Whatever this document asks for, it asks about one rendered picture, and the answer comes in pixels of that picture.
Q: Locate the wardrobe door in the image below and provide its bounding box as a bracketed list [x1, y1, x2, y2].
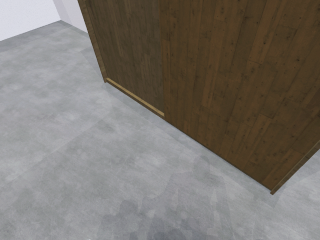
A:
[158, 0, 320, 189]
[85, 0, 164, 113]

